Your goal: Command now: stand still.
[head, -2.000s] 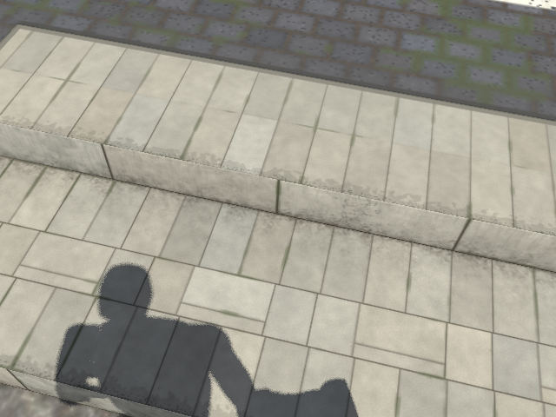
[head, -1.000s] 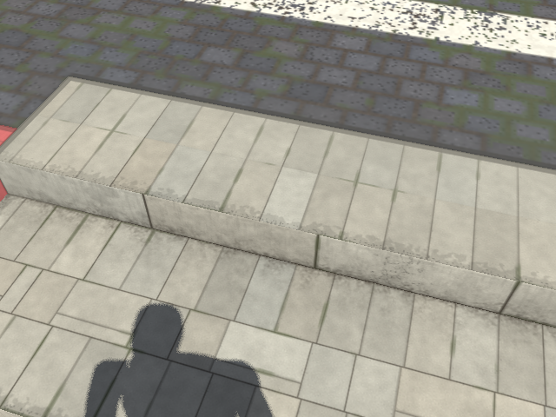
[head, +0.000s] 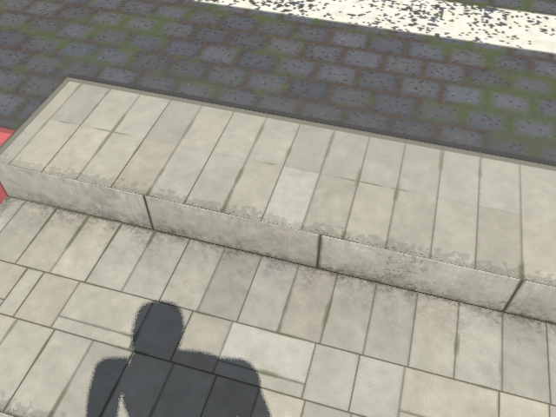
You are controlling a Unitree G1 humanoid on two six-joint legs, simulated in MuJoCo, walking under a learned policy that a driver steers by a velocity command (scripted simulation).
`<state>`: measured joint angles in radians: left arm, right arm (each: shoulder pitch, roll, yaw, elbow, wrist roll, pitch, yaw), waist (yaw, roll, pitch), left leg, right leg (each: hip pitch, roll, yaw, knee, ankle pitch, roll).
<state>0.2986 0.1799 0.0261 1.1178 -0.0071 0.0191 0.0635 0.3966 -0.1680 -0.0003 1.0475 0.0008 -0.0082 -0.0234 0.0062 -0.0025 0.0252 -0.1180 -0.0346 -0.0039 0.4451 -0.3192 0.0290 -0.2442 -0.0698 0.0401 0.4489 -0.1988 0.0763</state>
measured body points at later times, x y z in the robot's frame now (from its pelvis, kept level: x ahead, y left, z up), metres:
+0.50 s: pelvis +0.06 -0.04 -0.01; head +0.07 -0.06 +0.44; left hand +0.09 +0.22 -0.14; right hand -0.01 -0.28 -0.16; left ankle -0.05 +0.10 -0.74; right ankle +0.06 -0.14 -0.73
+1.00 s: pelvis +0.30 -0.04 +0.03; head +0.33 -0.06 +0.47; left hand +0.16 +0.16 -0.10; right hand +0.55 -0.21 -0.04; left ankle +0.42 +0.03 -0.61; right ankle +0.09 -0.15 -0.69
